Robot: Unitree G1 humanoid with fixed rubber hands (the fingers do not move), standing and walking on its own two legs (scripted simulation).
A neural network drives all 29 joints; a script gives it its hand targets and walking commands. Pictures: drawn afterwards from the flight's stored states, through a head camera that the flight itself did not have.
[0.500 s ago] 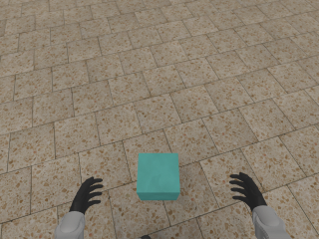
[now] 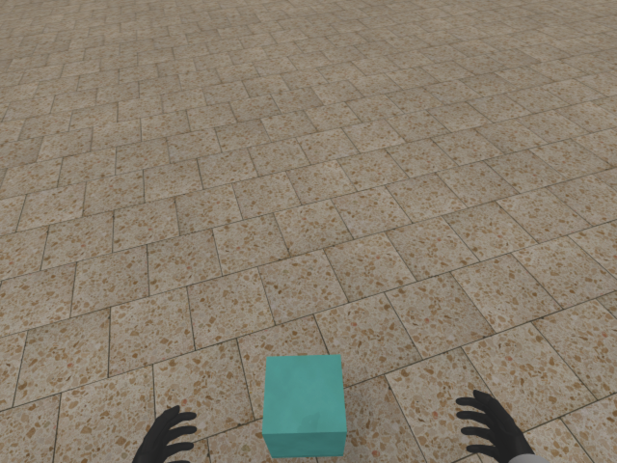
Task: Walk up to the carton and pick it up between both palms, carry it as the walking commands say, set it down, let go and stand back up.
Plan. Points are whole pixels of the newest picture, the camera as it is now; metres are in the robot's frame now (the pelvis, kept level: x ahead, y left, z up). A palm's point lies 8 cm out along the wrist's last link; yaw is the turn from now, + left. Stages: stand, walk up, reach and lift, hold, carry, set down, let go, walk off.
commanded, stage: let go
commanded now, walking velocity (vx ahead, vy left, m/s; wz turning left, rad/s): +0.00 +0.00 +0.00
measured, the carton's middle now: (305, 407) +0.42 +0.05 -0.65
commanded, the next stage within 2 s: stand in 0.08 s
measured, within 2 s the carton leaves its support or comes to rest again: neither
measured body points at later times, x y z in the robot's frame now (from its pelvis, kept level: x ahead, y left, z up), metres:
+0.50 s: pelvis +0.01 +0.01 +0.00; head +0.01 +0.02 +0.45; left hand +0.14 +0.31 -0.10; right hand +0.15 -0.28 -0.09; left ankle +0.00 +0.12 -0.74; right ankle -0.05 -0.10 -0.74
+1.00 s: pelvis +0.00 +0.02 +0.00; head +0.00 +0.03 +0.45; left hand +0.12 +0.32 -0.11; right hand +0.12 -0.29 -0.10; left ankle +0.00 +0.12 -0.74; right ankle -0.05 -0.10 -0.74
